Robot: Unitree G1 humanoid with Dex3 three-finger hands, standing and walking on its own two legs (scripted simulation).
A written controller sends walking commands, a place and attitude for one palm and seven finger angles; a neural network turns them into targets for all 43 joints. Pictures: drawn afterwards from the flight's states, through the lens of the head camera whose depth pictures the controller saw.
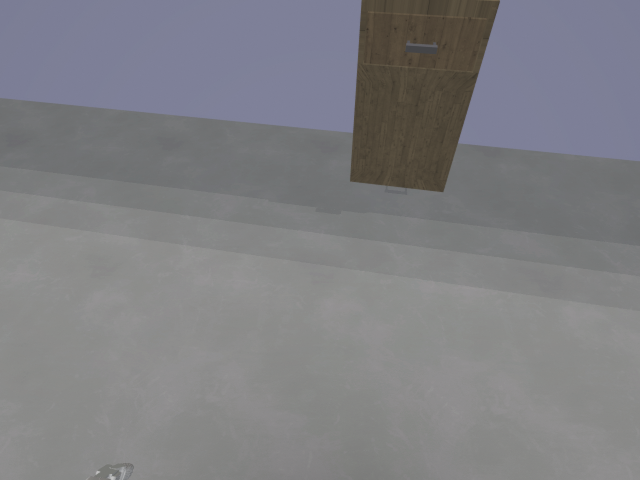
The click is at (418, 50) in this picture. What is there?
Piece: drawer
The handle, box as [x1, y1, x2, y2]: [405, 40, 437, 53]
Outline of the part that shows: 407,40 405,51 426,53 436,52 437,45 435,44 435,42 433,42 432,45 410,43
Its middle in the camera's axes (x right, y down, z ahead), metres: +0.37 -0.70 +1.41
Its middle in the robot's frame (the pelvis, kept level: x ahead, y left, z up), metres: +1.54 -0.29 -0.08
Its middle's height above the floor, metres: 0.69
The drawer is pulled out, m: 0.00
